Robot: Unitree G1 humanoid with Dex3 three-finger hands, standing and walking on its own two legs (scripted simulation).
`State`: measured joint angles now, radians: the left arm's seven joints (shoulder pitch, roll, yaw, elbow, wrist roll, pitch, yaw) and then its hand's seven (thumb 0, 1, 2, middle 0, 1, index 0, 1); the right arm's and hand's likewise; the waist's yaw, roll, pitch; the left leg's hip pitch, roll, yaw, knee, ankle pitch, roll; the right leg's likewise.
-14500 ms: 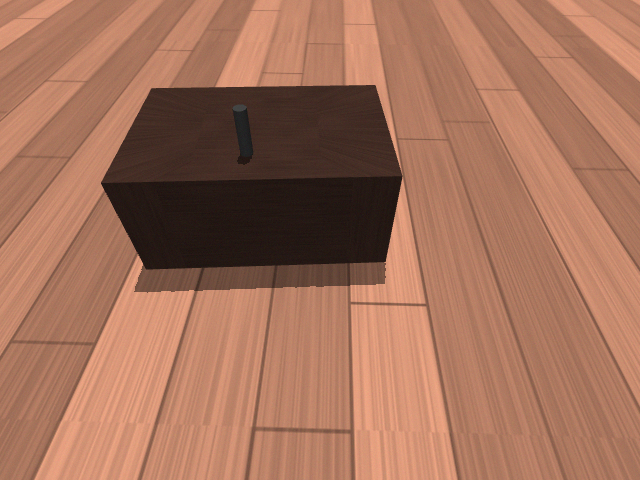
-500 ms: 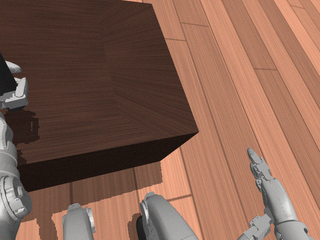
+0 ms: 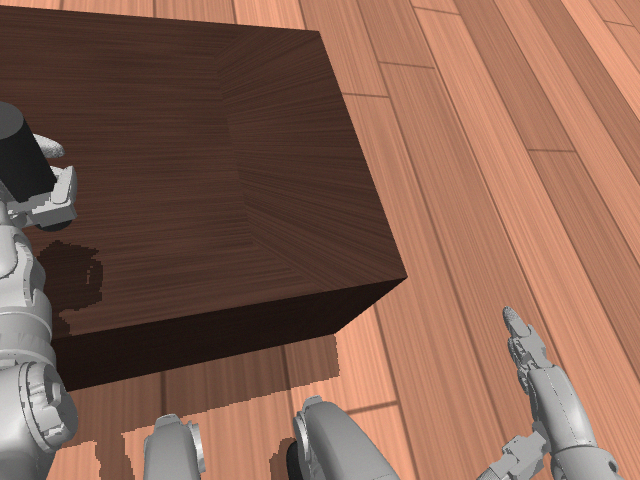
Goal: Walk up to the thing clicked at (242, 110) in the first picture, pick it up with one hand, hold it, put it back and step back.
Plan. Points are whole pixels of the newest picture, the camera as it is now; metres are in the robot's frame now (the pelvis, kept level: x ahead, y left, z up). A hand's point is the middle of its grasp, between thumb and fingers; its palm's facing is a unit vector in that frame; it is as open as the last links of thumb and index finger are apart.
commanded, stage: lift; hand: left
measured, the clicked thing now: (28, 176) +0.51 +0.23 +0.00
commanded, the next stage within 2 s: hold in 1.12 s
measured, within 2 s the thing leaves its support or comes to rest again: neither
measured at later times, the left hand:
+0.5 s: hand (26, 206) +0.43 +0.21 +0.07, palm faces +0.24 -0.97 -0.02, open 5.7 cm
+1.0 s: hand (30, 248) +0.37 +0.19 +0.11, palm faces +0.24 -0.97 +0.00, open 5.7 cm
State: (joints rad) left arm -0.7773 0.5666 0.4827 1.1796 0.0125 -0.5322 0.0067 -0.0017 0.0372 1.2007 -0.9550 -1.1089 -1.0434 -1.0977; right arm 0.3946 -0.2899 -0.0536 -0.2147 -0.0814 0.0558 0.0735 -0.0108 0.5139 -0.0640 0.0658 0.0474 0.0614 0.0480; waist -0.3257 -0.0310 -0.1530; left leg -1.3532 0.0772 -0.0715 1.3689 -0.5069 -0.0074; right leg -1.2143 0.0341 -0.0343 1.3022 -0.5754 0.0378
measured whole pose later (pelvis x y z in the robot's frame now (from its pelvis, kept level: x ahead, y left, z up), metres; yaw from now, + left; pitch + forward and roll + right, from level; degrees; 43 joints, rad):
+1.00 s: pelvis +0.01 -0.01 +0.07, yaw +2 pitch +13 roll -1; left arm -0.23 0.21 0.23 0.55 -0.12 -0.38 0.03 0.00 0.05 1.18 -0.95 -1.11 -1.03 -1.10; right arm 0.45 -0.23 -0.08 -0.03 -0.02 0.10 -0.01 -0.01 0.54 -0.06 0.06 0.05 0.06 0.05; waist -0.08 -0.02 -0.11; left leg -0.83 0.05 0.00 1.01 -0.41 -0.01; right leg -0.73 -0.01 0.02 1.01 -0.49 0.03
